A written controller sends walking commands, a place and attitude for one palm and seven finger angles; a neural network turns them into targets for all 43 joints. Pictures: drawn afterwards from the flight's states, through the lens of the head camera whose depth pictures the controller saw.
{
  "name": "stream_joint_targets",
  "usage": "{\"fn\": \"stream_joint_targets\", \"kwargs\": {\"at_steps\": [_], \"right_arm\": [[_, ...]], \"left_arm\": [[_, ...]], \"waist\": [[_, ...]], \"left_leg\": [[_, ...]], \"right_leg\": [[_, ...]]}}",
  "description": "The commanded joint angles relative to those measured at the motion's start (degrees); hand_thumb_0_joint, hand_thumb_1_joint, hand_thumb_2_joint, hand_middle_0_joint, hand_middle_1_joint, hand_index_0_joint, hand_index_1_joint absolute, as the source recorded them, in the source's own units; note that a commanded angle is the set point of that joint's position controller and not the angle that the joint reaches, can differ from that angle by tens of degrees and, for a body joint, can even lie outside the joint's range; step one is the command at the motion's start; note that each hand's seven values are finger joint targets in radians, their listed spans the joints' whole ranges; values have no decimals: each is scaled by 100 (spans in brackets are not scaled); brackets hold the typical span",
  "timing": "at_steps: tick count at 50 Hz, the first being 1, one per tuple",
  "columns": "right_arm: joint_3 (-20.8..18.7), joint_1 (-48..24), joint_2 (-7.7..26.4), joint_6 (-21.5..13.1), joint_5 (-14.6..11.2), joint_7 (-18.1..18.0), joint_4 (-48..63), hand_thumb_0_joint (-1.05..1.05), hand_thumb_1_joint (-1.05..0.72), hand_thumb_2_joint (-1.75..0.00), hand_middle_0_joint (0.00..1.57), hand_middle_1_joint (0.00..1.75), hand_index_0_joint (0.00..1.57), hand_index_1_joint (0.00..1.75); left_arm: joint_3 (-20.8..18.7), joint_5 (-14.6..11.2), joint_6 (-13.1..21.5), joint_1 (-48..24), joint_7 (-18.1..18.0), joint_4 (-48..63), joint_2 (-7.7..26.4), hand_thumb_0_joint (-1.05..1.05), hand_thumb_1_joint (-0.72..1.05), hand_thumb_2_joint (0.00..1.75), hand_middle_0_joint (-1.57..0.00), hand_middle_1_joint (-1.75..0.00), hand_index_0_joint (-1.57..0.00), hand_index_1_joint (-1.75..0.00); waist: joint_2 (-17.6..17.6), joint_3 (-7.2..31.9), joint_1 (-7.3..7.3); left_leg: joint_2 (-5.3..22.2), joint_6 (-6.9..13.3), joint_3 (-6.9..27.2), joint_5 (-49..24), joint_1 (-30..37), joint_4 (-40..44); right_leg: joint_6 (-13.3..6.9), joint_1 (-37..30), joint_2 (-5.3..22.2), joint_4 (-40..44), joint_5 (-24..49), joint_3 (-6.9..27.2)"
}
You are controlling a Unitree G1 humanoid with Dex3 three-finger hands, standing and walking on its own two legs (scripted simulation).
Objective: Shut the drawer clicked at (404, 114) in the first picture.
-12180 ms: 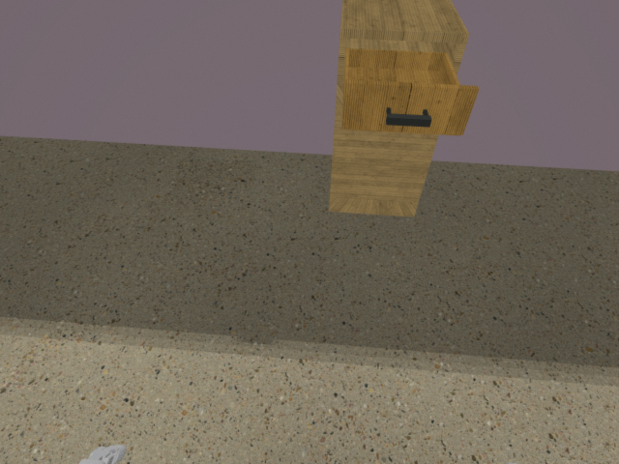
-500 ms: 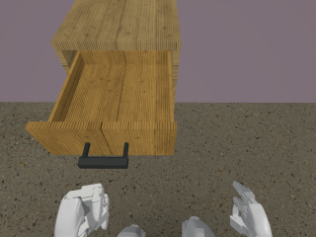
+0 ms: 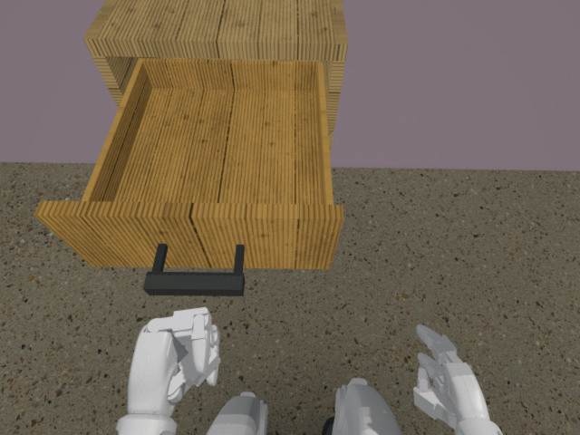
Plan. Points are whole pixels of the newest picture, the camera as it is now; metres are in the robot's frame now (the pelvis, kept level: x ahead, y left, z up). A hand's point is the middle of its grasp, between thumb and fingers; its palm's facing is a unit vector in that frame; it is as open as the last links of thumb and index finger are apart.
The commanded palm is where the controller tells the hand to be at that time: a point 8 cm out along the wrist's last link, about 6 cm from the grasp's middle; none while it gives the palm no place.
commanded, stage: bring the fist close to the handle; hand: left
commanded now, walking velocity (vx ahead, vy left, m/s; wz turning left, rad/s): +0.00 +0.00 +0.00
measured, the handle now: (198, 268) +0.32 +0.14 +0.05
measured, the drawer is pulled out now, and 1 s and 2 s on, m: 0.30 0.27 0.14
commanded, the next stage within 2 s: push the drawer shut in 0.26 s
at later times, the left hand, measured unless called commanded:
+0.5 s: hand (225, 345) +0.22 +0.09 +0.05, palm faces +0.01 -1.00 +0.00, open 3.3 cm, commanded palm +0.21 +0.15 +0.05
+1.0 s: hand (226, 313) +0.26 +0.10 +0.04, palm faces +0.00 -1.00 -0.03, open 3.0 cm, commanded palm +0.26 +0.15 +0.05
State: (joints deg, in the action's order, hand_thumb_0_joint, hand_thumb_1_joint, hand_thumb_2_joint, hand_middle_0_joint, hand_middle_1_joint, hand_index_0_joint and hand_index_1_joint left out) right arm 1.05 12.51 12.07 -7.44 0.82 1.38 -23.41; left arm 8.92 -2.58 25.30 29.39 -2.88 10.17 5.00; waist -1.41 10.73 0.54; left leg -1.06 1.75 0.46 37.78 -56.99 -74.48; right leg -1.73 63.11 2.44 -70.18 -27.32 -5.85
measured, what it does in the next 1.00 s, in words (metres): stands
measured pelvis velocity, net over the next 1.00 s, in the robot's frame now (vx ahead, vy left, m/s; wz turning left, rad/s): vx -0.01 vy -0.01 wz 0.02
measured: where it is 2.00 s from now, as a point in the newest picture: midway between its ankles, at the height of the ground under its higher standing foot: outside the picture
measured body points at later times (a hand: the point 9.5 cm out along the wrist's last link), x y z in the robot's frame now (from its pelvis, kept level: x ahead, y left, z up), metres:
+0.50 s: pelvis +0.01 +0.00 +0.00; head +0.10 +0.01 +0.44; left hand +0.22 +0.14 +0.05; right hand +0.20 -0.21 -0.07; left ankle -0.02 +0.10 -0.62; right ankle +0.06 -0.11 -0.62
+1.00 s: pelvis -0.01 -0.01 +0.01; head +0.09 -0.01 +0.45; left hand +0.26 +0.15 +0.04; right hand +0.18 -0.23 -0.08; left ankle -0.02 +0.10 -0.62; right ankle +0.06 -0.11 -0.62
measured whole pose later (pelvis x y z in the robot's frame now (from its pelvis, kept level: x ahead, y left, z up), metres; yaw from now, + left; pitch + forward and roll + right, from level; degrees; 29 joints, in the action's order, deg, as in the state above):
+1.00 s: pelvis -0.01 -0.01 +0.01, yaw +1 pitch +20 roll -1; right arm 1.7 11.5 13.6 -6.1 0.9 0.2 -27.4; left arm 7.5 -3.3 23.9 11.8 -5.1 -3.0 7.2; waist -1.8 9.3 1.1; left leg -1.4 1.2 1.4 35.9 -56.5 -72.3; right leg -2.2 62.2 2.7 -68.1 -26.1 -6.7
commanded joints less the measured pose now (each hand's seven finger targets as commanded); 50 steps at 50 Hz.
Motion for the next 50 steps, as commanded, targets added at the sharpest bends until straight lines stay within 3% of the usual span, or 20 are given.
{"fn": "stream_joint_targets", "kwargs": {"at_steps": [1,6,11,14,22,28,33,36,41,45,50], "right_arm": [[-299,-147,641,-191,-75,-60,1055,0,-90,-90,20,30,20,30],[-268,-159,651,-154,-53,-94,1079,0,-90,-90,20,30,20,30],[-257,-128,637,-174,-9,-96,1057,0,-90,-90,20,30,20,30],[-254,-93,623,-181,-7,-54,1069,0,-90,-90,20,30,20,30],[-243,-55,653,-98,-20,-86,1040,0,-90,-90,20,30,20,30],[-223,-63,644,-74,-8,-141,915,0,-90,-90,20,30,20,30],[-235,-17,664,-95,-11,-132,808,0,-90,-90,20,30,20,30],[-231,-28,687,-104,-10,-172,673,0,-90,-90,20,30,20,30],[-226,-48,727,-143,-2,-183,535,0,-90,-90,20,30,20,30],[-236,-85,764,-149,-15,-181,455,0,-90,-90,20,30,20,30],[-214,-146,807,-121,-55,-214,351,0,-90,-90,20,30,20,30]], "left_arm": [[83,41,176,457,-73,1296,32,0,90,90,-140,-160,-140,-160],[203,144,163,277,-178,1193,-53,0,90,90,-140,-160,-140,-160],[175,245,389,4,-286,1403,79,0,90,90,-140,-160,-140,-160],[306,231,432,160,-308,1436,-36,0,90,90,-140,-160,-140,-160],[277,286,149,-176,-335,1104,-35,0,90,90,-140,-160,-140,-160],[-28,218,137,-824,-411,886,118,0,90,90,-140,-160,-140,-160],[-39,106,162,-1197,-362,816,101,0,90,90,-140,-160,-140,-160],[-211,74,193,-1628,-356,672,267,0,90,90,-140,-160,-140,-160],[-61,45,259,-2313,-332,409,137,0,90,90,-140,-160,-140,-160],[-259,2,261,-2628,-314,195,286,0,90,90,-140,-160,-140,-160],[-441,-102,186,-3395,-263,-116,435,0,90,90,-140,-160,-140,-160]], "waist": [[287,1347,70],[447,990,157],[106,1195,106],[-63,1296,90],[319,1253,185],[226,1337,167],[167,1551,226],[208,1483,289],[188,1425,402],[150,1626,318],[164,1564,362]], "left_leg": [[4,-105,280,-2088,358,1410],[0,-109,315,-1645,189,1419],[-4,-146,334,-1705,292,1372],[-2,-175,321,-1933,444,1373],[-3,-130,323,-1878,314,1362],[-22,-117,265,-1838,286,1347],[-15,-116,232,-2116,396,1329],[-16,-96,235,-1995,282,1277],[-7,-74,268,-1881,336,1288],[-29,-77,249,-1747,318,1347],[-45,-46,220,-1460,210,1408]], "right_leg": [[-54,-2068,-134,936,1098,290],[-39,-1825,-128,958,637,273],[-73,-1692,-128,832,580,280],[-76,-1702,-128,823,770,251],[-43,-1875,-127,915,887,293],[-39,-1990,-108,978,913,373],[-21,-2196,-92,1010,1305,391],[-17,-2188,-89,1045,1220,443],[4,-2000,-81,1078,1027,411],[9,-2148,-58,1123,878,458],[29,-2212,-38,1291,531,553]]}}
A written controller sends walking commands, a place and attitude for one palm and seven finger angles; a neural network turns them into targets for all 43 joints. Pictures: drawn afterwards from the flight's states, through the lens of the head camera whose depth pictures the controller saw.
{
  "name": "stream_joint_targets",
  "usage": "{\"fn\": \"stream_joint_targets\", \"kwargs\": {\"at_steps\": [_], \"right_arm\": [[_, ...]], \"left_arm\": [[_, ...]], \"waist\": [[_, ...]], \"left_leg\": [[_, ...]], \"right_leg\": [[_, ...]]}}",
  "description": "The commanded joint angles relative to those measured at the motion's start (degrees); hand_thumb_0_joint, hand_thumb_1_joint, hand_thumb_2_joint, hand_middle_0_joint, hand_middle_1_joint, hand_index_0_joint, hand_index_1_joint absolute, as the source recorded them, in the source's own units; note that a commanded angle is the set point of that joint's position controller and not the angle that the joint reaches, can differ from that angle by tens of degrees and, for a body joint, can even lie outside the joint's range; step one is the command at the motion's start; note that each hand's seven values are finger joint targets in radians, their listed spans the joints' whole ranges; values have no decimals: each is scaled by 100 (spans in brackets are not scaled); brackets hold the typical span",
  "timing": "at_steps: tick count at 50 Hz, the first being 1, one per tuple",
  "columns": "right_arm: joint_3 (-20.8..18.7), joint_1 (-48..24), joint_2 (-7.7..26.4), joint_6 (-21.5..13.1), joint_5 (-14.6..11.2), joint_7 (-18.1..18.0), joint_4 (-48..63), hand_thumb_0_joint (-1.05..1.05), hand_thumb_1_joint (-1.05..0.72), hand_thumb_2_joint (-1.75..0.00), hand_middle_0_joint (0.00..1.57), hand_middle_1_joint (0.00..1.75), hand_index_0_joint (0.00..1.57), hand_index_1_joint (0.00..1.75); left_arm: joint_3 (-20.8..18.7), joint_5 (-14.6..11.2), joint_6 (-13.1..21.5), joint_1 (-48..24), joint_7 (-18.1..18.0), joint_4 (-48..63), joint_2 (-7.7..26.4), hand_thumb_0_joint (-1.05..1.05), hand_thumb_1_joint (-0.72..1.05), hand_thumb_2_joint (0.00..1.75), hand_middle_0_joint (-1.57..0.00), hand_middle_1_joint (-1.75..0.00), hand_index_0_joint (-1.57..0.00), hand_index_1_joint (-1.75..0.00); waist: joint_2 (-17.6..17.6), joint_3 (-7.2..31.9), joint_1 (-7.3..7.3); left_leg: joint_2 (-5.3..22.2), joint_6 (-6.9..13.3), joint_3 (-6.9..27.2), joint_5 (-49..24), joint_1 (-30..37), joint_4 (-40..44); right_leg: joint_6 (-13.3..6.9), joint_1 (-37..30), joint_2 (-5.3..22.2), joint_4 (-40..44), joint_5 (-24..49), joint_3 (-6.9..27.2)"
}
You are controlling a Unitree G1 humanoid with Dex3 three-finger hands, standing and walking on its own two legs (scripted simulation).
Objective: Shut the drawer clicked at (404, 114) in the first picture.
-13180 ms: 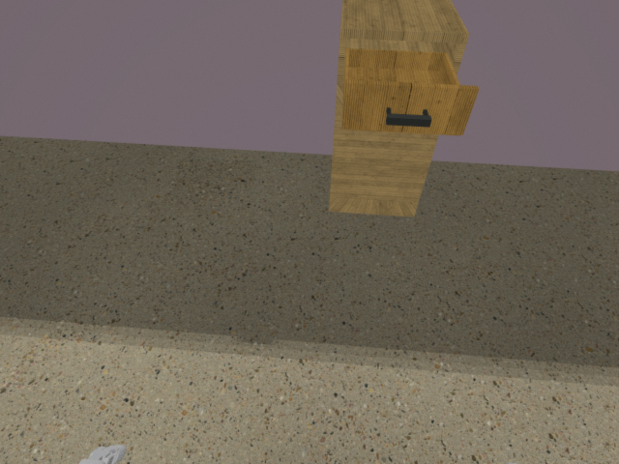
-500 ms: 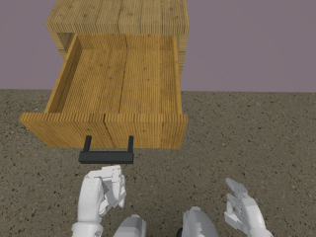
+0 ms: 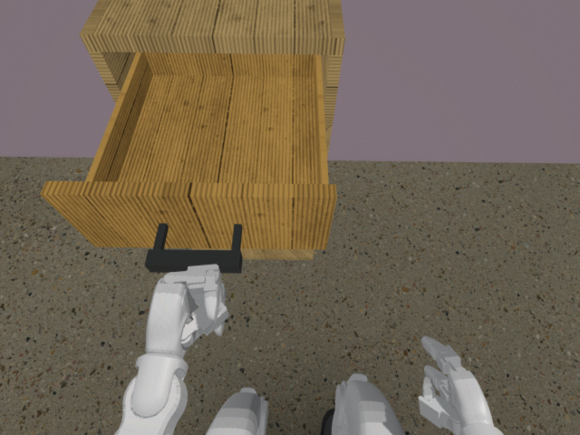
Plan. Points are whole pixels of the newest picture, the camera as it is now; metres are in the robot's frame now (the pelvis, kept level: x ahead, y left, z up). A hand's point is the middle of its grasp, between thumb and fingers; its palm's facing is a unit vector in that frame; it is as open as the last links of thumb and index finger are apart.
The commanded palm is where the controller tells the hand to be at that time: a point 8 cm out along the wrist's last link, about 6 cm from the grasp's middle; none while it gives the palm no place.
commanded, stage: push the drawer shut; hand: left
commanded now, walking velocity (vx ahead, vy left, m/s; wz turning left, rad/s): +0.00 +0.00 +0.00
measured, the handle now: (197, 246) +0.35 +0.14 +0.04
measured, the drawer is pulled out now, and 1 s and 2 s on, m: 0.27 0.14 0.02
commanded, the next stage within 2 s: none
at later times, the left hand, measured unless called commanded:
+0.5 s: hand (223, 262) +0.33 +0.11 +0.03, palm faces -0.03 -1.00 -0.04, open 3.1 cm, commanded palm +0.33 +0.16 +0.04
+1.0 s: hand (233, 217) +0.40 +0.10 +0.03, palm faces +0.00 -1.00 -0.04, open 3.1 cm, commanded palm +0.39 +0.15 +0.04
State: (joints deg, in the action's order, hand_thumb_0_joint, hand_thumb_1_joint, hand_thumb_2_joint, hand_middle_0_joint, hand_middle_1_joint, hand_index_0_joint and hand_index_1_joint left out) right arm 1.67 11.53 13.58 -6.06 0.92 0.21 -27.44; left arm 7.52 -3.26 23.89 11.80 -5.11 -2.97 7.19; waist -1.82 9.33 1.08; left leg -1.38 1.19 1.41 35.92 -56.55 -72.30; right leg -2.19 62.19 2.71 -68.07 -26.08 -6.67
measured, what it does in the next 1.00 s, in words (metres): stands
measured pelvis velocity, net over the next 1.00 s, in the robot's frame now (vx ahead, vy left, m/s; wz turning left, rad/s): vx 0.00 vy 0.01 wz -0.02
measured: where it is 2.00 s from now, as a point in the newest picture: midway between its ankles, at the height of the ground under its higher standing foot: outside the picture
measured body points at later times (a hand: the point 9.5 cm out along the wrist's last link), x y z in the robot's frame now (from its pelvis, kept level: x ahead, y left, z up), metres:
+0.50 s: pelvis -0.01 +0.01 +0.01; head +0.08 +0.01 +0.45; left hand +0.33 +0.16 +0.04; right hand +0.14 -0.24 -0.10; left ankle -0.01 +0.11 -0.63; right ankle +0.06 -0.11 -0.63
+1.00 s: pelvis +0.00 +0.01 +0.01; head +0.11 +0.01 +0.44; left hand +0.40 +0.16 +0.04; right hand +0.10 -0.24 -0.11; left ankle -0.01 +0.11 -0.63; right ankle +0.06 -0.11 -0.63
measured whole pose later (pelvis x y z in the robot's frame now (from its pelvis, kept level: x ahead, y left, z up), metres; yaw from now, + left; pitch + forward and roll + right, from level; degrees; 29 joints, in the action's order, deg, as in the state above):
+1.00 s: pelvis +0.00 +0.01 +0.01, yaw -1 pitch +22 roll -1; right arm 0.9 14.3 14.1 -3.1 1.7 1.3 -34.5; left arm -3.2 -3.8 27.7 -23.0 -6.3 -37.5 7.6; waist -1.8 8.5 4.7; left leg -1.6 2.3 -0.8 33.4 -56.9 -68.5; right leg -1.1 63.1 2.5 -64.3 -23.0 -4.4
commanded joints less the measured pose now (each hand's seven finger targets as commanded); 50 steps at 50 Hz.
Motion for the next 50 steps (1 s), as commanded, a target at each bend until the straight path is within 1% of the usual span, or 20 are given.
{"fn": "stream_joint_targets", "kwargs": {"at_steps": [1,5,9,11,14,20,21,23,24,27,30,33,38,41,43,46,47,48,49,50], "right_arm": [[-267,-41,661,-247,-64,-101,744,0,-90,-90,20,30,20,30],[-263,-71,685,-253,-81,-100,654,0,-90,-90,20,30,20,30],[-253,-83,720,-239,-84,-106,579,0,-90,-90,20,30,20,30],[-247,-78,733,-237,-83,-106,539,0,-90,-90,20,30,20,30],[-255,-62,746,-246,-64,-84,470,0,-90,-90,20,30,20,30],[-287,-6,796,-199,-52,-82,339,0,-90,-90,20,30,20,30],[-286,12,807,-184,-48,-88,342,0,-90,-90,20,30,20,30],[-287,27,805,-165,-52,-84,284,0,-90,-90,20,30,20,30],[-283,39,806,-153,-54,-82,251,0,-90,-90,20,30,20,30],[-290,103,833,-116,-43,-96,195,0,-90,-90,20,30,20,30],[-333,177,837,-114,-27,-82,126,0,-90,-90,20,30,20,30],[-346,275,860,-63,-17,-60,65,0,-90,-90,20,30,20,30],[-385,409,867,-7,4,-12,-12,0,-90,-90,20,30,20,30],[-395,497,883,32,17,-6,-45,0,-90,-90,20,30,20,30],[-400,534,851,63,34,23,-72,0,-90,-90,20,30,20,30],[-407,612,880,111,39,14,-144,0,-90,-90,20,30,20,30],[-412,625,866,116,48,26,-141,0,-90,-90,20,30,20,30],[-420,650,858,124,48,39,-166,0,-90,-90,20,30,20,30],[-423,664,871,145,50,48,-177,0,-90,-90,20,30,20,30],[-422,675,855,157,52,48,-200,0,-90,-90,20,30,20,30]], "left_arm": [[-354,-62,274,-1658,-39,995,238,0,90,90,-140,-160,-140,-160],[-462,-144,274,-2079,-16,752,239,0,90,90,-140,-160,-140,-160],[-643,-201,290,-2515,-19,331,340,0,90,90,-140,-160,-140,-160],[-620,-201,317,-2867,-27,178,329,0,90,90,-140,-160,-140,-160],[-605,-215,374,-3079,-42,12,240,0,90,90,-140,-160,-140,-160],[-857,-239,457,-3660,-55,-421,415,0,90,90,-140,-160,-140,-160],[-974,-228,451,-3658,-57,-554,531,0,90,90,-140,-160,-140,-160],[-908,-212,479,-3974,-54,-656,452,0,90,90,-140,-160,-140,-160],[-848,-219,466,-4063,-53,-799,372,0,90,90,-140,-160,-140,-160],[-1017,-208,499,-4361,-72,-1067,499,0,90,90,-140,-160,-140,-160],[-990,-190,567,-4614,-80,-1047,442,0,90,90,-140,-160,-140,-160],[-1084,-196,569,-4728,-88,-1346,486,0,90,90,-140,-160,-140,-160],[-997,-118,623,-5179,-132,-1593,348,0,90,90,-140,-160,-140,-160],[-1160,-98,660,-5302,-176,-1817,499,0,90,90,-140,-160,-140,-160],[-1076,-69,706,-5424,-167,-1836,386,0,90,90,-140,-160,-140,-160],[-1273,-47,742,-5687,-177,-2124,600,0,90,90,-140,-160,-140,-160],[-1242,-13,785,-5744,-162,-2097,546,0,90,90,-140,-160,-140,-160],[-1180,-32,795,-5798,-159,-2127,460,0,90,90,-140,-160,-140,-160],[-1317,-27,805,-5773,-173,-2209,587,0,90,90,-140,-160,-140,-160],[-1262,-29,816,-5934,-168,-2260,534,0,90,90,-140,-160,-140,-160]], "waist": [[244,1629,312],[132,1692,287],[301,1619,310],[294,1587,364],[154,1702,348],[308,1824,383],[301,1774,336],[130,1803,379],[182,1753,438],[277,1804,450],[-82,2123,435],[166,2128,479],[-14,2226,538],[186,2220,564],[-62,2322,547],[217,2193,645],[-4,2282,593],[-28,2304,636],[-8,2349,576],[30,2331,665]], "left_leg": [[-13,22,112,-1207,122,1206],[-23,12,105,-1123,220,1295],[-27,15,106,-941,112,1356],[-26,19,129,-892,134,1406],[-32,8,114,-962,252,1435],[-25,5,89,-1005,202,1455],[-28,-1,89,-1001,152,1484],[-21,-10,96,-1021,261,1509],[-15,-2,101,-979,269,1502],[-7,-7,126,-994,279,1540],[11,-56,144,-1380,586,1536],[39,-67,181,-1567,563,1535],[61,-112,228,-1843,805,1549],[61,-88,212,-1895,704,1539],[60,-123,200,-2046,844,1538],[70,-98,206,-2001,670,1520],[68,-118,190,-2041,762,1535],[74,-125,185,-2150,851,1522],[64,-126,162,-2110,774,1520],[62,-103,136,-2092,740,1497]], "right_leg": [[75,-2123,-73,1147,291,656],[76,-2100,-65,1186,191,636],[85,-2128,-62,1271,-49,679],[77,-2066,-70,1260,-79,640],[78,-2034,-72,1224,61,612],[96,-2121,-70,1225,151,630],[79,-2163,-81,1223,130,639],[76,-2055,-79,1190,194,610],[86,-1990,-92,1206,168,595],[90,-1997,-109,1186,193,576],[63,-1952,-115,1067,574,517],[73,-1988,-138,1037,749,479],[62,-1833,-165,976,922,422],[66,-1935,-191,985,1027,436],[57,-1903,-189,960,1136,436],[69,-1942,-206,973,1175,444],[63,-1917,-198,959,1185,455],[63,-1883,-201,962,1266,440],[62,-1964,-201,965,1257,468],[75,-1991,-206,996,1310,480]]}}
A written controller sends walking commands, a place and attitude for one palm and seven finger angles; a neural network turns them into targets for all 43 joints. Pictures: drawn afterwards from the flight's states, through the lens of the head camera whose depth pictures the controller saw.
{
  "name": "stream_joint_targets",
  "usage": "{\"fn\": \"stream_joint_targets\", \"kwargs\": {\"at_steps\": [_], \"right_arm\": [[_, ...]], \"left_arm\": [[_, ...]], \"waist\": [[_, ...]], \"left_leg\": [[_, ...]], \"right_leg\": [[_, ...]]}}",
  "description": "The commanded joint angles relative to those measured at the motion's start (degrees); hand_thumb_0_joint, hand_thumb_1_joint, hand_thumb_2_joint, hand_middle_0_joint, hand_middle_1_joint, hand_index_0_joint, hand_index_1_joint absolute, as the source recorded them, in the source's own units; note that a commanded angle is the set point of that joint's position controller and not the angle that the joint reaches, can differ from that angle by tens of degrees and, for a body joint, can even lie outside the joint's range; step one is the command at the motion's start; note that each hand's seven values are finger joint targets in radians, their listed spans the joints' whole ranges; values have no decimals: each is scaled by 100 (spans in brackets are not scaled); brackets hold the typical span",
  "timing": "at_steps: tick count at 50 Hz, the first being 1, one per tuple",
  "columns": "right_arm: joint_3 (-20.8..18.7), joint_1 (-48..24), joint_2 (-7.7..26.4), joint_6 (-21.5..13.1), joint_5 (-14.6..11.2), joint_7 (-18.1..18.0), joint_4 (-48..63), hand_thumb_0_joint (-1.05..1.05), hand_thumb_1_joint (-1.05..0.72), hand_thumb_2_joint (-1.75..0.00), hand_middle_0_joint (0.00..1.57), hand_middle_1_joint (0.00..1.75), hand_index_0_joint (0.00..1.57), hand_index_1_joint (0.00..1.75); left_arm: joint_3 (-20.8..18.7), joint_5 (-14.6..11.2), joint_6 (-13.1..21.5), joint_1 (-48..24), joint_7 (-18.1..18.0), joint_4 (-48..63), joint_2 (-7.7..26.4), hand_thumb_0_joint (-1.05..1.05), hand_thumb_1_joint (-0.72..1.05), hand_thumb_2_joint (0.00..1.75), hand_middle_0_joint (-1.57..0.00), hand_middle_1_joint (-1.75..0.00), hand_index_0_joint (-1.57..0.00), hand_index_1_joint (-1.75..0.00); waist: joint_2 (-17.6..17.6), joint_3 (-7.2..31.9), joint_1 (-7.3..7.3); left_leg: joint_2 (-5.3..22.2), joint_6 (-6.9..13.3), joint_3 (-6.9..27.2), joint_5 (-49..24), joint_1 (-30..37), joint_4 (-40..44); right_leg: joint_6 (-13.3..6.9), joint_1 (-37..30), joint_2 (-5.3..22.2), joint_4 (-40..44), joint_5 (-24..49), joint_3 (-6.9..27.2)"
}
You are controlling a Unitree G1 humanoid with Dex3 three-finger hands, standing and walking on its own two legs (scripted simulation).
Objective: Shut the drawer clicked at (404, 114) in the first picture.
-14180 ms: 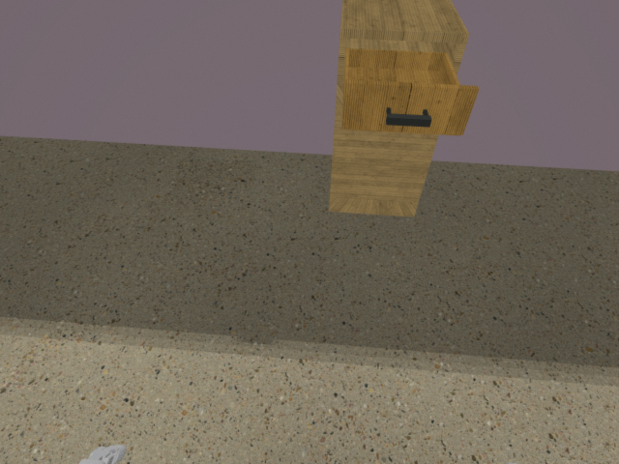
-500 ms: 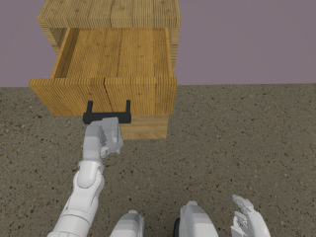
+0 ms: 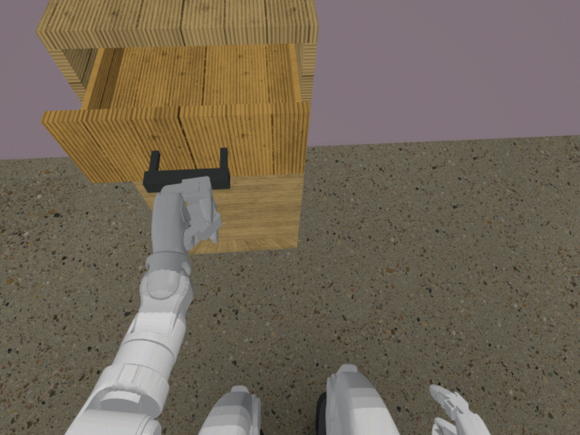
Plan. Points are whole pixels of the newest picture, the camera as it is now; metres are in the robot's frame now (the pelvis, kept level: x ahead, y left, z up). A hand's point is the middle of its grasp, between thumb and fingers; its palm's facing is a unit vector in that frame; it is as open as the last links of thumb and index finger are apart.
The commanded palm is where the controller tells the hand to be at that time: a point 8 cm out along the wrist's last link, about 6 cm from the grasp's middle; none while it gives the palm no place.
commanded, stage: push the drawer shut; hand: left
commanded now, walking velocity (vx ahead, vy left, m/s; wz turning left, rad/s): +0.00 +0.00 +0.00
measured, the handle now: (188, 168) +0.48 +0.14 +0.03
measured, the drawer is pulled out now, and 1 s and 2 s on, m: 0.14 0.02 0.00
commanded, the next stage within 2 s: pull the fist back off the drawer in 1.42 s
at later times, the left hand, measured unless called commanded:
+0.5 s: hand (219, 180) +0.46 +0.10 +0.03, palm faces +0.06 -1.00 -0.06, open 3.3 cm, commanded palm +0.45 +0.15 +0.03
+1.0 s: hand (218, 144) +0.53 +0.11 +0.03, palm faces +0.05 -1.00 -0.04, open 3.3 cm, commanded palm +0.51 +0.15 +0.03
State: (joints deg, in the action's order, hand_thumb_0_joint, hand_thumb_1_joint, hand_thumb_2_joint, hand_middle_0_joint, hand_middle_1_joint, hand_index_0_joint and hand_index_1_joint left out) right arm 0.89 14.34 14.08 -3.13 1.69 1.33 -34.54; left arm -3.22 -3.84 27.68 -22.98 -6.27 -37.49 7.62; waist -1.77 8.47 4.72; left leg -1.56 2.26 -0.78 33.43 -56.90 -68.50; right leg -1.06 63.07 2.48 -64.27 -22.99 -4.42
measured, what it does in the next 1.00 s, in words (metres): stands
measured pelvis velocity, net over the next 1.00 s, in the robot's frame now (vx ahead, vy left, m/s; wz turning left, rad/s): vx -0.01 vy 0.00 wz -0.03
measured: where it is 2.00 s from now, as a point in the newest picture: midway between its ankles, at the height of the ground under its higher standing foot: outside the picture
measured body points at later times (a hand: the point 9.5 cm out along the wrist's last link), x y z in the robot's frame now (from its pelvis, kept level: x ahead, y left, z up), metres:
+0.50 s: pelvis -0.01 -0.01 +0.00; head +0.13 -0.02 +0.42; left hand +0.45 +0.15 +0.03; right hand +0.06 -0.27 -0.13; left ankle -0.01 +0.09 -0.64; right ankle +0.07 -0.12 -0.64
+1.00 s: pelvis -0.01 +0.00 -0.01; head +0.16 +0.00 +0.40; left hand +0.52 +0.16 +0.03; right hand -0.02 -0.26 -0.13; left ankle -0.01 +0.09 -0.64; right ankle +0.07 -0.12 -0.64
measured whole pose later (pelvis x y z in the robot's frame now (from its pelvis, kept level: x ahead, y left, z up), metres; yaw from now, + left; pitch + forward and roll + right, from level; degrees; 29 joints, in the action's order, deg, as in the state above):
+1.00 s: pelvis -0.01 +0.00 -0.01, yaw -2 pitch +28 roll -2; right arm 2.1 20.8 15.5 0.2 4.0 2.8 -36.0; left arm -20.3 -0.1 30.3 -55.6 -1.3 -70.1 21.8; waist -2.6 7.5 12.5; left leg -0.1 2.2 -0.9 33.0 -66.7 -71.5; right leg -1.4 72.4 1.1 -65.2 -21.0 -4.4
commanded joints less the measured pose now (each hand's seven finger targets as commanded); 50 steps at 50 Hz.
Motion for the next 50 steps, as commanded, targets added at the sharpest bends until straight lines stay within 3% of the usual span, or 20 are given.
{"fn": "stream_joint_targets", "kwargs": {"at_steps": [1,4,8,13,14,18,23,27,30,31,34,35,36,37,38,39,41,43,44,50], "right_arm": [[-346,439,830,-126,-16,-75,508,0,-90,-90,20,30,20,30],[-334,469,800,-105,-8,-72,451,0,-90,-90,20,30,20,30],[-327,553,825,-82,-8,-93,369,0,-90,-90,20,30,20,30],[-347,681,830,-83,29,-80,300,0,-90,-90,20,30,20,30],[-350,721,839,-80,38,-74,279,0,-90,-90,20,30,20,30],[-330,806,860,-62,35,-73,236,0,-90,-90,20,30,20,30],[-322,917,880,-40,53,-74,187,0,-90,-90,20,30,20,30],[-293,1018,910,-20,77,-58,143,0,-90,-90,20,30,20,30],[-269,1105,945,9,84,-67,127,0,-90,-90,20,30,20,30],[-269,1149,956,21,100,-72,124,0,-90,-90,20,30,20,30],[-264,1217,980,42,109,-41,119,0,-90,-90,20,30,20,30],[-264,1277,1014,53,123,-46,90,0,-90,-90,20,30,20,30],[-248,1320,1025,71,134,-47,94,0,-90,-90,20,30,20,30],[-249,1383,1052,89,146,-37,108,0,-90,-90,20,30,20,30],[-254,1393,1041,103,150,-18,131,0,-90,-90,20,30,20,30],[-251,1430,1052,125,158,-16,118,0,-90,-90,20,30,20,30],[-250,1503,1063,150,180,14,107,0,-90,-90,20,30,20,30],[-247,1558,1102,206,180,21,104,0,-90,-90,20,30,20,30],[-241,1551,1090,214,192,34,119,0,-90,-90,20,30,20,30],[-239,1734,1119,337,239,89,102,0,-90,-90,20,30,20,30]], "left_arm": [[-385,41,444,-2469,-64,1076,706,0,90,90,-140,-160,-140,-160],[-381,68,498,-2770,-57,875,666,0,90,90,-140,-160,-140,-160],[-583,83,551,-3270,-31,463,904,0,90,90,-140,-160,-140,-160],[-682,89,683,-3703,40,389,1017,0,90,90,-140,-160,-140,-160],[-739,69,671,-3700,55,256,1034,0,90,90,-140,-160,-140,-160],[-1012,43,672,-3978,118,-262,1324,0,90,90,-140,-160,-140,-160],[-1188,105,799,-4527,202,-628,1583,0,90,90,-140,-160,-140,-160],[-1236,134,848,-5058,254,-1068,1694,0,90,90,-140,-160,-140,-160],[-1451,186,842,-5372,302,-1288,2103,0,90,90,-140,-160,-140,-160],[-1539,193,853,-5523,312,-1314,2229,0,90,90,-140,-160,-140,-160],[-1439,205,804,-5713,370,-1519,2121,0,90,90,-140,-160,-140,-160],[-1604,201,784,-5822,357,-1564,2331,0,90,90,-140,-160,-140,-160],[-1679,212,769,-5855,368,-1632,2457,0,90,90,-140,-160,-140,-160],[-1725,212,772,-5940,382,-1563,2509,0,90,90,-140,-160,-140,-160],[-1743,215,759,-5912,399,-1588,2506,0,90,90,-140,-160,-140,-160],[-1732,230,762,-5978,418,-1608,2534,0,90,90,-140,-160,-140,-160],[-1723,198,715,-6063,436,-1727,2465,0,90,90,-140,-160,-140,-160],[-1855,233,682,-6068,449,-1849,2663,0,90,90,-140,-160,-140,-160],[-1774,245,697,-6206,456,-1739,2594,0,90,90,-140,-160,-140,-160],[-1852,364,712,-6361,386,-1869,2718,0,90,90,-140,-160,-140,-160]], "waist": [[77,2426,267],[-23,2421,310],[174,2360,425],[-276,2856,430],[-202,2886,439],[155,2642,499],[-15,2741,554],[72,2563,738],[-26,2674,758],[-90,2697,774],[-305,2852,850],[-148,2888,883],[-341,2854,862],[-283,3084,866],[-477,3191,824],[-370,3237,847],[-397,3182,930],[-352,3079,913],[-576,3143,932],[-542,3167,1002]], "left_leg": [[76,-203,364,-1833,695,1119],[54,-190,312,-1707,599,1118],[32,-133,273,-1444,338,1076],[32,-167,264,-1738,634,1027],[31,-167,257,-1813,624,1002],[1,-104,205,-1409,103,994],[-20,-83,175,-1292,13,940],[-24,-38,178,-979,-228,888],[-31,-22,172,-910,-415,807],[-25,-18,206,-933,-362,819],[-21,-26,226,-1041,-216,782],[3,-13,252,-1059,-275,748],[-2,-21,268,-1128,-241,758],[3,-21,298,-1277,-115,746],[-1,-37,289,-1356,-70,732],[20,-45,337,-1462,10,734],[40,-42,371,-1564,111,717],[60,-56,394,-1554,34,741],[58,-56,387,-1594,104,717],[111,-89,490,-1885,302,703]], "right_leg": [[-47,-2126,-185,591,1002,262],[-35,-2155,-181,612,980,305],[-5,-2207,-183,671,855,377],[-16,-2195,-188,596,1122,393],[-13,-2229,-193,594,1196,396],[15,-2439,-201,698,985,500],[13,-2375,-199,689,878,564],[37,-2228,-212,761,546,629],[25,-2280,-209,759,445,721],[14,-2208,-222,724,454,681],[15,-2033,-236,689,537,624],[24,-2046,-242,676,535,618],[10,-1992,-261,638,584,598],[13,-2035,-273,604,724,575],[7,-2048,-266,587,796,576],[1,-2023,-280,559,871,538],[6,-1867,-306,547,937,485],[3,-1851,-313,546,891,461],[0,-1789,-315,545,912,484],[-5,-1599,-356,493,1040,386]]}}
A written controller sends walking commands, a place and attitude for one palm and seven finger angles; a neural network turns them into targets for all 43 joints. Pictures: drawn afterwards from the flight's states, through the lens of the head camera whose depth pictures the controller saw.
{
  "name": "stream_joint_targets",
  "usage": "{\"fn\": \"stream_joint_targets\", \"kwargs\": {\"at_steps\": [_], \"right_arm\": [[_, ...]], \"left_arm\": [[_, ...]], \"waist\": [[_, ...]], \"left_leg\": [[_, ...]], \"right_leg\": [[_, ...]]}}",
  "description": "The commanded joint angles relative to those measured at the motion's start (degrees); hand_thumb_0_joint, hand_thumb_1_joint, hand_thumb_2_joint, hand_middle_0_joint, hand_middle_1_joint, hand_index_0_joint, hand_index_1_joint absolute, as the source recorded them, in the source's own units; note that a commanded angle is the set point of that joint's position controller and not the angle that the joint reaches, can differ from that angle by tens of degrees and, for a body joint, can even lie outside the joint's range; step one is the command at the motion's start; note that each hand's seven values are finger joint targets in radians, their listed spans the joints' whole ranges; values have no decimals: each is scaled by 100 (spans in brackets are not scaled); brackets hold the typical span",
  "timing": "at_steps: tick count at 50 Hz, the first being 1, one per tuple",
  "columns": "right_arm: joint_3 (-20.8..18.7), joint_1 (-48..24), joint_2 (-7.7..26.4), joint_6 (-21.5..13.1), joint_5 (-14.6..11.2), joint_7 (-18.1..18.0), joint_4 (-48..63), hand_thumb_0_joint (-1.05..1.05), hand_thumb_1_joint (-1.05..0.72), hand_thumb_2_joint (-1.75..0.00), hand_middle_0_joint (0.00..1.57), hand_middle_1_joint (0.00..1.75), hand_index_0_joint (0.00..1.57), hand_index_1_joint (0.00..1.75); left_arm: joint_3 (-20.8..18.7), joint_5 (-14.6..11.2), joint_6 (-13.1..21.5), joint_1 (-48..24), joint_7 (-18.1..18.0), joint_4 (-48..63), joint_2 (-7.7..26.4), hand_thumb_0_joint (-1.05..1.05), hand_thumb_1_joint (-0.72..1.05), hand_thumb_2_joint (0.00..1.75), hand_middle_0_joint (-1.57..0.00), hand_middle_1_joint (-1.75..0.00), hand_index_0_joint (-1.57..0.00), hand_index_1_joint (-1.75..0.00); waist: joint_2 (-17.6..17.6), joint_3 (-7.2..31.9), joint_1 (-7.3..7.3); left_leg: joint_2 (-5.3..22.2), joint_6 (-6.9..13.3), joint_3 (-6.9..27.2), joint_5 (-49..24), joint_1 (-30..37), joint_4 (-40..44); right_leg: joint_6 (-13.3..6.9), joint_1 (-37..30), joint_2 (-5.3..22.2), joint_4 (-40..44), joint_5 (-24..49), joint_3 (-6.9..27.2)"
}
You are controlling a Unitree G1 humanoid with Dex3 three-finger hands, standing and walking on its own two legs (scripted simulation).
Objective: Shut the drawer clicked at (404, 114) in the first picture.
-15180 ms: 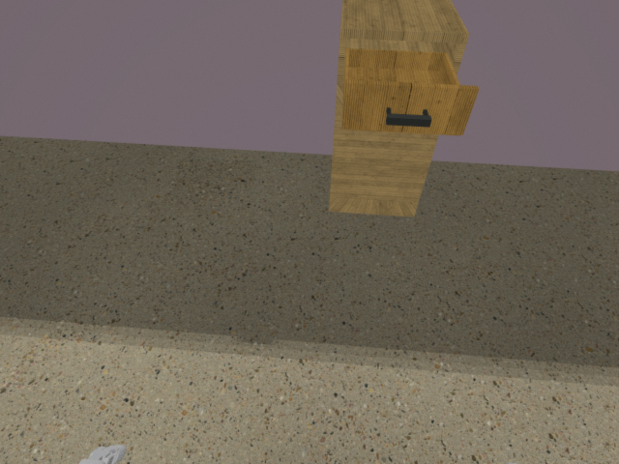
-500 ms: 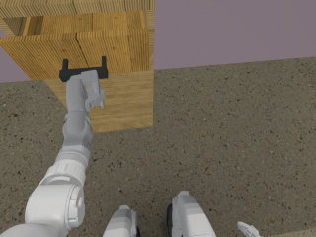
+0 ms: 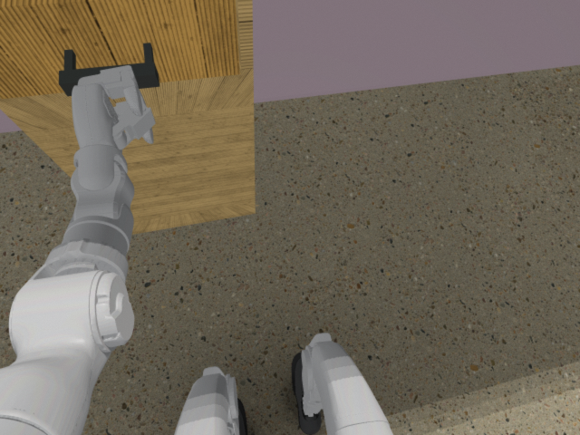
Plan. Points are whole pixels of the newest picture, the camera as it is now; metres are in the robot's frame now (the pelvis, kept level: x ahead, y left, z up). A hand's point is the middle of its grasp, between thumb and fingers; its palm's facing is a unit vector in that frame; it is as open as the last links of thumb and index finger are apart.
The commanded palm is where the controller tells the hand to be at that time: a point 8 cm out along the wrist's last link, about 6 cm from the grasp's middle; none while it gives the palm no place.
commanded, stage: push the drawer shut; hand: left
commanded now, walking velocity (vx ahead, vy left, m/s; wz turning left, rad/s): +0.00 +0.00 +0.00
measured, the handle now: (110, 66) +0.61 +0.17 +0.05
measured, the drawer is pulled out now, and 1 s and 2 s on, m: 0.02 0.00 0.00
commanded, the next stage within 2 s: pull the fist back off the drawer in 0.42 s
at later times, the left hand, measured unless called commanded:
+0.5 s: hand (143, 104) +0.56 +0.13 +0.04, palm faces +0.08 -1.00 -0.05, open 2.8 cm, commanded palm +0.58 +0.16 +0.05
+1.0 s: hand (143, 102) +0.55 +0.13 +0.04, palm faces +0.07 -1.00 -0.02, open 3.3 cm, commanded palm +0.52 +0.16 +0.05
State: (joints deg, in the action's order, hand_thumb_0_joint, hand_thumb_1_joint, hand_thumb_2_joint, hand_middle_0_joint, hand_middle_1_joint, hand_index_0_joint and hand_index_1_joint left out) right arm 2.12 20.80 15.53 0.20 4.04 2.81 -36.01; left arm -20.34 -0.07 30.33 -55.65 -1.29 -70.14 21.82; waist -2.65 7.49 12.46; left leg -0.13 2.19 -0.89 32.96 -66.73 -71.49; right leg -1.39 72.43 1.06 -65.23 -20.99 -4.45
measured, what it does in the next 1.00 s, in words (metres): stands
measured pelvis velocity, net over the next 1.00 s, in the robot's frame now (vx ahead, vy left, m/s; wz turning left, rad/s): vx -0.01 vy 0.01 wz -0.02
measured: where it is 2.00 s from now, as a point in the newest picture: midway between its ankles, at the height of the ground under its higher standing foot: (272, 431)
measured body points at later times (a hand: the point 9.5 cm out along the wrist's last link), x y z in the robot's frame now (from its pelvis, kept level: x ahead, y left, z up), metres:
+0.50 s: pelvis -0.01 +0.00 -0.01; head +0.18 +0.03 +0.40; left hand +0.55 +0.18 +0.04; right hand -0.02 -0.26 -0.12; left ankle +0.00 +0.09 -0.63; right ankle +0.08 -0.11 -0.63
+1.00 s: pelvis -0.01 +0.01 -0.01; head +0.16 +0.02 +0.41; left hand +0.54 +0.18 +0.05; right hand -0.04 -0.24 -0.11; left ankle +0.00 +0.09 -0.63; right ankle +0.08 -0.11 -0.63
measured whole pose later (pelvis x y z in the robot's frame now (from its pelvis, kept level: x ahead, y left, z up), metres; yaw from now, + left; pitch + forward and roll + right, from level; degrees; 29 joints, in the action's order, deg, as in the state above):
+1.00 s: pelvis -0.01 +0.01 -0.01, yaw -1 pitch +30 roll -3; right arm 3.7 23.1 15.2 1.2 4.4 4.3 -35.2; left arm -21.4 0.9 27.5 -61.0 -1.7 -72.0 25.7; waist -3.0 7.1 14.6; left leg 0.4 2.7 -0.4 32.5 -70.9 -73.8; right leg -0.9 75.5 0.5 -65.2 -19.3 -4.9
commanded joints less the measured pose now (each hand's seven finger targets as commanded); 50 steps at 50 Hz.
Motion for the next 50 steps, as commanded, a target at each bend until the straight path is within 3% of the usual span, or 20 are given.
{"fn": "stream_joint_targets", "kwargs": {"at_steps": [1,2,4,5,6,8,12,14,18,20,22,25,26,32,33,36,40,47,48,50], "right_arm": [[-365,1117,976,20,7,-46,246,0,-90,-90,20,30,20,30],[-351,1141,982,40,22,-36,210,0,-90,-90,20,30,20,30],[-365,1197,992,82,35,-20,212,0,-90,-90,20,30,20,30],[-371,1228,1011,102,44,-19,193,0,-90,-90,20,30,20,30],[-366,1241,1002,120,55,-15,203,0,-90,-90,20,30,20,30],[-361,1268,1002,158,61,9,176,0,-90,-90,20,30,20,30],[-350,1340,1016,206,78,6,127,0,-90,-90,20,30,20,30],[-336,1360,1044,225,85,-5,73,0,-90,-90,20,30,20,30],[-292,1374,1041,210,98,-30,63,0,-90,-90,20,30,20,30],[-285,1356,1035,189,95,-40,54,0,-90,-90,20,30,20,30],[-266,1353,1048,167,94,-53,22,0,-90,-90,20,30,20,30],[-219,1300,1073,130,74,-80,26,0,-90,-90,20,30,20,30],[-202,1297,1070,110,67,-96,38,0,-90,-90,20,30,20,30],[-168,1267,1108,23,62,-70,115,0,-90,-90,20,30,20,30],[-169,1274,1117,15,65,-68,124,0,-90,-90,20,30,20,30],[-170,1299,1102,-18,63,-40,174,0,-90,-90,20,30,20,30],[-177,1241,1094,-12,39,-4,240,0,-90,-90,20,30,20,30],[-258,1262,1077,45,18,69,331,0,-90,-90,20,30,20,30],[-270,1236,1067,59,11,82,335,0,-90,-90,20,30,20,30],[-285,1230,1049,96,0,76,369,0,-90,-90,20,30,20,30]], "left_arm": [[-93,-11,439,-3132,-122,1310,1219,0,90,90,-140,-160,-140,-160],[-72,24,428,-3287,-130,1297,1239,0,90,90,-140,-160,-140,-160],[-147,59,436,-3281,-163,1301,1326,0,90,90,-140,-160,-140,-160],[-223,67,443,-3352,-187,1328,1440,0,90,90,-140,-160,-140,-160],[-168,96,464,-3427,-182,1375,1416,0,90,90,-140,-160,-140,-160],[-102,129,430,-3464,-193,1207,1329,0,90,90,-140,-160,-140,-160],[22,238,393,-3931,-239,1125,1329,0,90,90,-140,-160,-140,-160],[-26,263,358,-4189,-289,984,1452,0,90,90,-140,-160,-140,-160],[-80,320,374,-4668,-328,1114,1738,0,90,90,-140,-160,-140,-160],[65,329,369,-4829,-322,1093,1636,0,90,90,-140,-160,-140,-160],[173,310,366,-5032,-304,1148,1591,0,90,90,-140,-160,-140,-160],[63,320,280,-5078,-313,925,1865,0,90,90,-140,-160,-140,-160],[102,295,253,-5153,-313,935,1844,0,90,90,-140,-160,-140,-160],[31,241,127,-5008,-208,805,1907,0,90,90,-140,-160,-140,-160],[-85,234,126,-4996,-205,850,2048,0,90,90,-140,-160,-140,-160],[-166,198,132,-4762,-155,833,2038,0,90,90,-140,-160,-140,-160],[-191,119,90,-4313,-91,837,1920,0,90,90,-140,-160,-140,-160],[-174,71,145,-3327,-78,1162,1570,0,90,90,-140,-160,-140,-160],[-79,31,138,-3241,-88,1217,1390,0,90,90,-140,-160,-140,-160],[-197,42,148,-2911,-118,1323,1480,0,90,90,-140,-160,-140,-160]], "waist": [[-504,3193,265],[-575,3098,318],[-678,3237,278],[-566,3265,306],[-783,3313,306],[-766,3229,335],[-814,3096,529],[-679,2931,645],[-1020,3161,694],[-974,3242,792],[-1221,3212,856],[-1178,3129,872],[-1181,3081,942],[-1196,3185,850],[-1139,3268,796],[-1087,3348,703],[-897,3154,562],[-911,3308,236],[-755,3249,266],[-623,3164,142]], "left_leg": [[-27,-87,522,-1842,1347,992],[-11,-102,531,-1872,1346,991],[-14,-130,558,-2014,1450,977],[11,-134,584,-2082,1491,963],[13,-173,609,-2209,1637,960],[25,-191,641,-2197,1640,957],[43,-185,714,-2137,1662,924],[46,-158,732,-1882,1450,888],[-4,-141,705,-1766,1422,843],[-11,-120,722,-1664,1391,805],[0,-164,782,-1647,1556,837],[-22,-89,719,-1205,1180,813],[-24,-62,718,-1146,1164,838],[-37,-33,707,-793,906,821],[-38,-27,702,-778,823,792],[-32,-27,701,-840,806,808],[-1,-25,651,-742,598,838],[28,-106,679,-1226,1221,1042],[36,-91,654,-1238,1202,1034],[33,-84,571,-1340,1132,1070]], "right_leg": [[23,-2373,-224,579,801,357],[26,-2299,-224,582,793,342],[15,-2314,-230,565,858,333],[20,-2297,-237,566,899,322],[9,-2186,-239,514,935,289],[8,-2100,-248,547,869,272],[22,-1840,-256,551,753,245],[43,-1736,-261,570,564,246],[19,-1792,-265,574,508,284],[35,-1758,-270,585,446,296],[27,-1562,-273,583,387,255],[25,-1633,-279,630,113,326],[33,-1609,-287,649,92,324],[20,-1765,-253,666,-118,398],[17,-1871,-247,659,-128,429],[-1,-2013,-250,641,-82,428],[-14,-2172,-215,699,-197,536],[-25,-2115,-261,603,140,303],[-15,-2145,-258,645,169,331],[-16,-2361,-259,666,279,345]]}}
